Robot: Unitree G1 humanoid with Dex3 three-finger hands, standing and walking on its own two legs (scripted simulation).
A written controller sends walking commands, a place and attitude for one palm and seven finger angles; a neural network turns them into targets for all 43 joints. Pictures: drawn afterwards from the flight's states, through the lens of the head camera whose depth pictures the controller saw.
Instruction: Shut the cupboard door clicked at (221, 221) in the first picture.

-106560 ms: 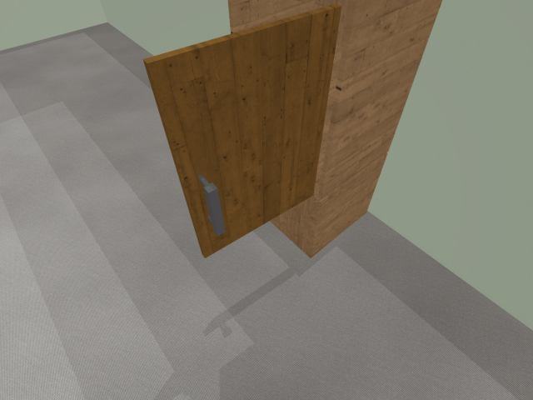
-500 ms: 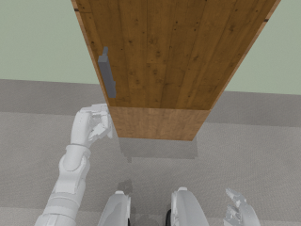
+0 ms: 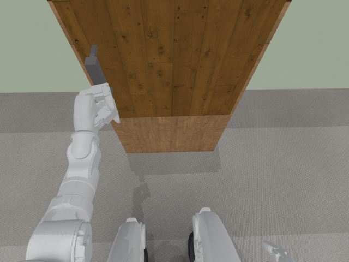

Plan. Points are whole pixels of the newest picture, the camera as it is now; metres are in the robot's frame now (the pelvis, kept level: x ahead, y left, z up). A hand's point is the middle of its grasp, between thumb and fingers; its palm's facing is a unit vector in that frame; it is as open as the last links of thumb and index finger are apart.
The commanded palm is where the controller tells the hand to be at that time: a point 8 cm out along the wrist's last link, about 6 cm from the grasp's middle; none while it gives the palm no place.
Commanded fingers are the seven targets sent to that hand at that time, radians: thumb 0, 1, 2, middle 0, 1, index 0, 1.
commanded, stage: bring the fist close to the handle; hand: left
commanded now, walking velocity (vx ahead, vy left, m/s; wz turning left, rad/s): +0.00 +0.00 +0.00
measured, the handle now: (102, 79) +0.54 +0.15 +0.03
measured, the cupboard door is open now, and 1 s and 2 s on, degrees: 1 0 0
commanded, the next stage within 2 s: push the door shut along its arc in 0.20 s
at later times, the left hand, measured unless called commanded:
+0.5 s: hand (115, 110) +0.45 +0.11 +0.03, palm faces -0.07 -1.00 -0.05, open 3.1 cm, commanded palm +0.44 +0.17 +0.03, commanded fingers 0.00 0.90 0.90 -1.30 -1.50 -1.30 -1.50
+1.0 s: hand (112, 100) +0.47 +0.12 +0.04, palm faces -0.17 -0.98 -0.06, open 3.2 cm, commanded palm +0.50 +0.15 +0.03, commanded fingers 0.00 0.90 0.90 -1.30 -1.50 -1.30 -1.50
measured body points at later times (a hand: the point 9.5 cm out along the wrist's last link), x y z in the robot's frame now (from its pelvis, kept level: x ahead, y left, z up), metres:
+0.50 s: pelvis -0.01 +0.01 +0.00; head +0.13 +0.02 +0.43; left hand +0.45 +0.17 +0.03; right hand +0.09 -0.25 -0.12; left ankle +0.02 +0.14 -0.60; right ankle +0.06 -0.11 -0.60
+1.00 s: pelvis -0.03 +0.01 -0.02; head +0.12 +0.04 +0.40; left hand +0.48 +0.17 +0.04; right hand +0.02 -0.26 -0.13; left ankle +0.02 +0.14 -0.60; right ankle +0.06 -0.11 -0.60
